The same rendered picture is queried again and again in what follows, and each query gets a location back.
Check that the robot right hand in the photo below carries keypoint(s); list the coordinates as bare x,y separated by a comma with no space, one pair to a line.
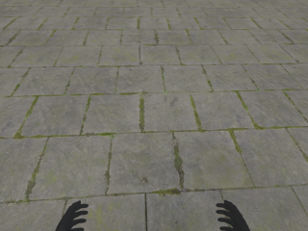
237,221

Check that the robot left hand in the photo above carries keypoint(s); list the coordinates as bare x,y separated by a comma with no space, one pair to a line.
68,220

